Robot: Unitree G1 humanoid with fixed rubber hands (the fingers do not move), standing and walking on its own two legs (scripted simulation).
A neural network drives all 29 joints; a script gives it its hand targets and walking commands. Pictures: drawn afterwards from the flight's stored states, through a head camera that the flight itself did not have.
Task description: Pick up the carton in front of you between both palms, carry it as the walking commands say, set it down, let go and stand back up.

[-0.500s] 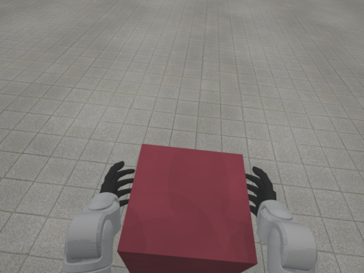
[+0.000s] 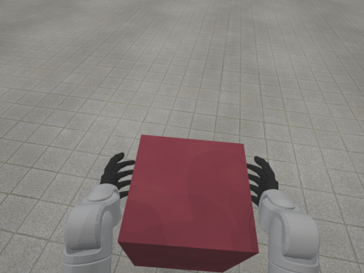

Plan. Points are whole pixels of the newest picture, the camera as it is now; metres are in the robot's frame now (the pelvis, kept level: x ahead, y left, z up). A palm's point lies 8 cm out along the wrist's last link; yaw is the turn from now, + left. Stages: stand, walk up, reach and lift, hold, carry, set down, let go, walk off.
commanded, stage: carry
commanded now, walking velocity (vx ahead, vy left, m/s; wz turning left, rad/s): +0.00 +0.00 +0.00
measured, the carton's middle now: (185, 209) +0.26 +0.01 +0.02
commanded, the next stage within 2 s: none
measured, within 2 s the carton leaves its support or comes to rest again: neither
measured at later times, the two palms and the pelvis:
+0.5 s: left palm (99, 207) +0.22 +0.17 +0.08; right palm (258, 211) +0.23 -0.13 +0.08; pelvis -0.02 +0.02 +0.00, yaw +1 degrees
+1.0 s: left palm (104, 215) +0.23 +0.17 +0.03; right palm (248, 217) +0.24 -0.12 +0.03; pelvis -0.05 +0.02 +0.00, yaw +1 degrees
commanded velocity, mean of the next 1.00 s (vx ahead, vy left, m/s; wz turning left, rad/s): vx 0.00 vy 0.00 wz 0.00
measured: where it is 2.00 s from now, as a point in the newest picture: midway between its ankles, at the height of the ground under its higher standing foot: outside the picture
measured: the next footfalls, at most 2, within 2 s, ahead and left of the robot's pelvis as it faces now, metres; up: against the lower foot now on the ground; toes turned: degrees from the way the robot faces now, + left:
none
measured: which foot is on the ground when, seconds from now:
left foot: down 0.00-1.00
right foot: down 0.00-1.00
